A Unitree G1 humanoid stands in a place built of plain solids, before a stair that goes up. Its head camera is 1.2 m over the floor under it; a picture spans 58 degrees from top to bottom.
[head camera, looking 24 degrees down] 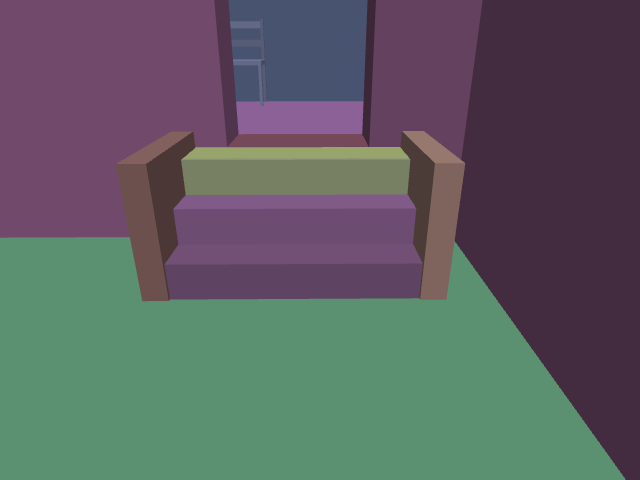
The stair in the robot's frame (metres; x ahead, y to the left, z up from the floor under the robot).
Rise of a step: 0.21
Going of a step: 0.24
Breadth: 1.30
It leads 1 degrees to the left of straight ahead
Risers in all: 3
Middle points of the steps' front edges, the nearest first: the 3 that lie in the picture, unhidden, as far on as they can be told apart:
1.94 0.13 0.20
2.18 0.13 0.41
2.42 0.14 0.62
